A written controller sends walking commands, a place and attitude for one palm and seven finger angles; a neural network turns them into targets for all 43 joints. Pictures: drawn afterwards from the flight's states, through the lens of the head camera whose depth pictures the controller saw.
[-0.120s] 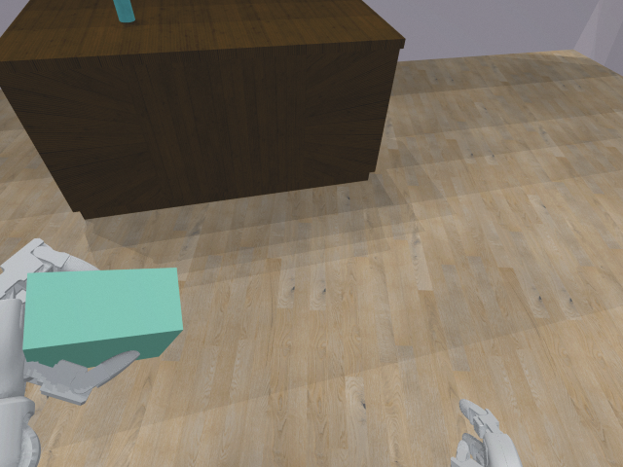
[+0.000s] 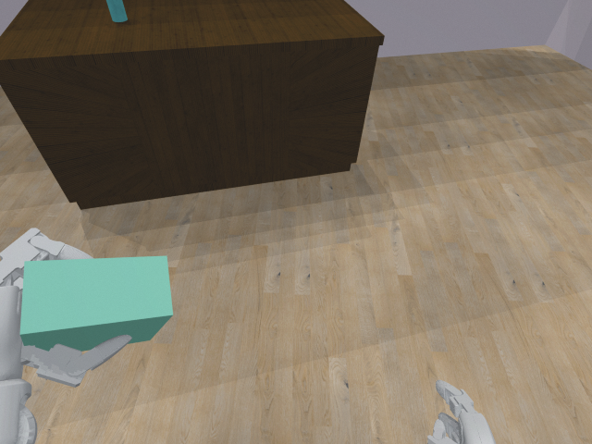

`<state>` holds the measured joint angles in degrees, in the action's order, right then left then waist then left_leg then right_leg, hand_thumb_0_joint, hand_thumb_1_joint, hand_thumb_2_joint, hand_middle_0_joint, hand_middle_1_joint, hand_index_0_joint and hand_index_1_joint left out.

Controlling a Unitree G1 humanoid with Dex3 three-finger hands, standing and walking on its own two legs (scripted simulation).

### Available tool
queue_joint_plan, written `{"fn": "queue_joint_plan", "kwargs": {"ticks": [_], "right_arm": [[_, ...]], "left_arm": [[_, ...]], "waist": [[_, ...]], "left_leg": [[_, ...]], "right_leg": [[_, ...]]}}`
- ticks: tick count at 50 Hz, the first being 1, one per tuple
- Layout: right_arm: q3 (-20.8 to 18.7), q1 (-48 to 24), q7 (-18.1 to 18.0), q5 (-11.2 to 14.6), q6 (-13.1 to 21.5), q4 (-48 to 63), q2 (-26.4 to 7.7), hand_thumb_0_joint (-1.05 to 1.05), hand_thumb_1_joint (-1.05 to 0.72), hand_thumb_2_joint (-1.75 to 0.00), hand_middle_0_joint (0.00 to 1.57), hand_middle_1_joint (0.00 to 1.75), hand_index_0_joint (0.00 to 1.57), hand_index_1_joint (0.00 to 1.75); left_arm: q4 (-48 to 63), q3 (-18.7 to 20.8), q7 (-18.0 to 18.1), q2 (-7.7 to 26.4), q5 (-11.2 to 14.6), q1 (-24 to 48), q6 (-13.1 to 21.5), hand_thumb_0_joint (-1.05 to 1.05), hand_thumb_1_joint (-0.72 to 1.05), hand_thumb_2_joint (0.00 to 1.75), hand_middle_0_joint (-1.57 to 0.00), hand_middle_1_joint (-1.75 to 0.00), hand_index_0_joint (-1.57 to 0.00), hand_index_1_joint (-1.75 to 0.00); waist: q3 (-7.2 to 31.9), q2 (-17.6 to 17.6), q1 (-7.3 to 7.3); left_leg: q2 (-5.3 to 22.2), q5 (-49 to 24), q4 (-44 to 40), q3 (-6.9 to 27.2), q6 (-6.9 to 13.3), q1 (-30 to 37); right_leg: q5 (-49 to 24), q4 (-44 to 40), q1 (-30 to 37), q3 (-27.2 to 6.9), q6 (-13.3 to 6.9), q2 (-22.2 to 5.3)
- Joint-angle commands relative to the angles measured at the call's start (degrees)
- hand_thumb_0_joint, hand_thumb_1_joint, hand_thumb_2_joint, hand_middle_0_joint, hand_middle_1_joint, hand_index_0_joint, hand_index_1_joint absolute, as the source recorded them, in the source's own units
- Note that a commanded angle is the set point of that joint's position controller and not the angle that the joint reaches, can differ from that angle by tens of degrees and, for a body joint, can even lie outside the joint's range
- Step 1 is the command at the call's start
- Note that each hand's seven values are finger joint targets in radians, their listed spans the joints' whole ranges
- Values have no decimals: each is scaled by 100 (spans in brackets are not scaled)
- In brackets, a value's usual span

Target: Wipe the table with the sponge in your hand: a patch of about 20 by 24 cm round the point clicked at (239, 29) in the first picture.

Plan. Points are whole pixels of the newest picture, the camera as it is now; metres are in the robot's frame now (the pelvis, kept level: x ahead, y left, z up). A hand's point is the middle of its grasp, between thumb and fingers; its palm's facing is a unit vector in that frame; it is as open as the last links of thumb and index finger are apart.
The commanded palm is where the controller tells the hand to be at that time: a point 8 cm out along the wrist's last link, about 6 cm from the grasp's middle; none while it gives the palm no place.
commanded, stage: stand and wait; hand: left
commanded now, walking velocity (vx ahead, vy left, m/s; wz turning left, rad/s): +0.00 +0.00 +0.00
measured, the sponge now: (118, 305) +0.22 +0.21 +0.14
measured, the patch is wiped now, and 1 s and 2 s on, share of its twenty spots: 0.00 0.00 0.00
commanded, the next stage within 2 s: look at it before walking up in 0.14 s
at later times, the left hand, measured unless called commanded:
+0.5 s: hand (73, 309) +0.21 +0.24 +0.15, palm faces +0.41 -0.83 -0.38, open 10.4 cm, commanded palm +0.16 +0.28 +0.18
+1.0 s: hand (73, 264) +0.26 +0.26 +0.16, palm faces +0.51 -0.76 -0.40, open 10.4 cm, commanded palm +0.20 +0.30 +0.18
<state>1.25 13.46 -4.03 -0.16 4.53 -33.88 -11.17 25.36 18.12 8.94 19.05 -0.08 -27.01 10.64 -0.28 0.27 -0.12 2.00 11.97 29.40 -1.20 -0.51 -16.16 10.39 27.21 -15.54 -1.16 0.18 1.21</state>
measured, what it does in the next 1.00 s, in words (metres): lifts its left foot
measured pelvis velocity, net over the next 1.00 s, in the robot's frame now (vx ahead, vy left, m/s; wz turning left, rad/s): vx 0.09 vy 0.00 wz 0.16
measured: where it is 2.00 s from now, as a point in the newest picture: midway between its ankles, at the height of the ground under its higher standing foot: (297, 406)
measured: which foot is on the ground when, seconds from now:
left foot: down 0.00-0.80, up 0.82-1.00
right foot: down 0.00-1.00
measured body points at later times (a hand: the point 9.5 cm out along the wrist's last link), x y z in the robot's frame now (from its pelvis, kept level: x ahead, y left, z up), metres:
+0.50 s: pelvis +0.00 +0.00 +0.00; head -0.01 +0.00 +0.45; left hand +0.18 +0.28 +0.18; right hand +0.16 -0.23 -0.08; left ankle +0.04 +0.12 -0.73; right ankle +0.05 -0.12 -0.74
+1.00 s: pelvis +0.09 +0.00 -0.01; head +0.10 +0.01 +0.44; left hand +0.23 +0.30 +0.18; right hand +0.25 -0.22 -0.10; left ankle +0.09 +0.13 -0.72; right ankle +0.05 -0.12 -0.74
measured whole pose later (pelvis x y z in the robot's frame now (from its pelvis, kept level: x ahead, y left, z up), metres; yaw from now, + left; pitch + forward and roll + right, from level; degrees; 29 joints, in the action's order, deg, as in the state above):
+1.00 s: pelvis +0.09 +0.00 -0.01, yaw +9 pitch +0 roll +1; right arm 0.3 15.3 -4.0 -0.9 2.8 -37.1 -11.9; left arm 28.7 18.4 8.9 19.8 -0.9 -27.1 12.7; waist -1.5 2.5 0.1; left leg 3.9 20.7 40.9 -6.2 0.3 -21.9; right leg 22.6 32.9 -10.0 7.4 0.4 -4.8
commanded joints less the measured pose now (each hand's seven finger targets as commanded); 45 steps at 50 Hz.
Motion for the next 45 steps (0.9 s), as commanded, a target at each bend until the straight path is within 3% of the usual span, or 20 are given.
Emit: {"fn": "queue_joint_plan", "kwargs": {"ticks": [1,5,11,19,21,24,26,29,31,33,35,37,38,39,40,41,42,43,44,45], "right_arm": [[-253,-534,-42,22,319,843,-692,0,-90,-90,20,30,20,30],[-254,-566,-45,29,317,854,-679,0,-90,-90,20,30,20,30],[-256,-562,-48,34,339,856,-692,0,-90,-90,20,30,20,30],[-269,-528,-38,30,336,836,-718,0,-90,-90,20,30,20,30],[-275,-524,-41,14,313,793,-697,0,-90,-90,20,30,20,30],[-321,-579,-87,-12,240,827,-730,0,-90,-90,20,30,20,30],[-289,-589,-131,-41,203,814,-693,0,-90,-90,20,30,20,30],[-302,-542,-152,-67,233,735,-707,0,-90,-90,20,30,20,30],[-319,-468,-161,-81,272,677,-712,0,-90,-90,20,30,20,30],[-320,-391,-149,-48,309,669,-728,0,-90,-90,20,30,20,30],[-331,-405,-104,-26,289,657,-721,0,-90,-90,20,30,20,30],[-326,-461,-70,-35,273,658,-730,0,-90,-90,20,30,20,30],[-322,-446,-61,-32,280,645,-685,0,-90,-90,20,30,20,30],[-337,-436,-44,-39,286,665,-668,0,-90,-90,20,30,20,30],[-334,-467,-26,0,289,630,-549,0,-90,-90,20,30,20,30],[-397,-578,-29,33,321,607,-701,0,-90,-90,20,30,20,30],[-382,-568,-34,11,321,542,-714,0,-90,-90,20,30,20,30],[-306,-537,-21,-29,288,538,-629,0,-90,-90,20,30,20,30],[-265,-609,-8,-39,220,531,-609,0,-90,-90,20,30,20,30],[-222,-688,-18,-33,185,584,-503,0,-90,-90,20,30,20,30]], "left_arm": [[1192,568,101,888,70,518,388,0,10,130,-120,-160,-120,-160],[1224,574,100,909,68,607,391,0,10,130,-120,-160,-120,-160],[1360,591,110,928,57,572,407,0,10,130,-120,-160,-120,-160],[1221,618,100,908,71,496,396,0,10,130,-120,-160,-120,-160],[1172,607,105,930,73,480,404,0,10,130,-120,-160,-120,-160],[1219,627,136,983,46,584,306,0,10,130,-120,-160,-120,-160],[1247,621,168,972,14,610,265,0,10,130,-120,-160,-120,-160],[1457,765,209,1107,14,842,327,0,10,130,-120,-160,-120,-160],[1529,778,225,1094,25,792,392,0,10,130,-120,-160,-120,-160],[1466,749,209,967,43,508,417,0,10,130,-120,-160,-120,-160],[1117,614,129,778,29,212,358,0,10,130,-120,-160,-120,-160],[1247,575,109,794,4,457,353,0,10,130,-120,-160,-120,-160],[1285,612,110,891,-3,516,387,0,10,130,-120,-160,-120,-160],[1328,651,116,1006,-33,661,390,0,10,130,-120,-160,-120,-160],[1251,652,130,1140,-14,739,388,0,10,130,-120,-160,-120,-160],[1228,593,141,1120,40,931,439,0,10,130,-120,-160,-120,-160],[1240,622,148,1161,6,987,496,0,10,130,-120,-160,-120,-160],[1283,660,140,1185,-45,896,524,0,10,130,-120,-160,-120,-160],[1381,772,122,1307,-61,892,529,0,10,130,-120,-160,-120,-160],[1471,799,112,1307,-43,843,597,0,10,130,-120,-160,-120,-160]], "waist": [[502,-278,3],[475,-234,8],[559,-539,20],[566,-396,11],[584,-288,2],[259,-118,-35],[45,-201,-69],[175,-282,-109],[369,-632,-113],[531,-1244,-93],[274,-1316,-86],[-15,-1229,-51],[49,-825,-17],[68,201,-3],[36,1523,20],[-42,1399,48],[-75,754,27],[-168,329,32],[-197,195,44],[-258,426,68]], "left_leg": [[283,418,-651,217,127,-191],[280,529,-681,242,138,-174],[353,462,-819,303,161,-188],[327,443,-753,248,125,-226],[335,946,-672,257,212,-285],[258,2308,-453,329,353,-459],[261,2596,-411,498,426,-634],[357,2043,-320,771,519,-603],[577,1525,-441,1094,633,-333],[1017,1059,-758,1779,856,-70],[1249,1749,-1022,2138,1021,-483],[1030,1941,-793,1673,853,-1210],[764,1719,-289,1164,673,-1405],[257,1609,694,429,412,-1912],[-192,1561,2156,-249,159,-2392],[-80,1677,3295,-23,75,-2614],[140,1533,3512,243,41,-2553],[274,1431,3250,187,40,-2286],[379,1382,2780,79,62,-1978],[427,1320,2235,-54,99,-1617]], "right_leg": [[142,-520,338,-401,-53,-372],[339,-562,278,-405,-51,-368],[145,-389,425,-301,-32,-284],[86,-412,417,-323,-39,-313],[629,-392,380,-361,-61,-426],[2502,-606,-243,-549,-215,-610],[2944,-569,-469,-604,-307,-659],[2320,-158,-190,-425,-357,-717],[1793,398,-114,-119,-260,-590],[1321,1148,-232,400,-44,-274],[1911,1218,-215,411,14,-216],[1721,660,369,401,-60,-295],[1772,77,691,127,-182,-532],[2134,-499,1045,-791,-491,-1105],[2167,-1168,1309,-2263,-924,-2114],[1857,-1432,1303,-2730,-1289,-2639],[1687,-1431,1144,-2501,-1378,-2657],[1388,-1338,819,-2057,-1330,-2473],[814,-1133,649,-1455,-1211,-2309],[256,-1017,451,-1004,-1094,-2151]]}}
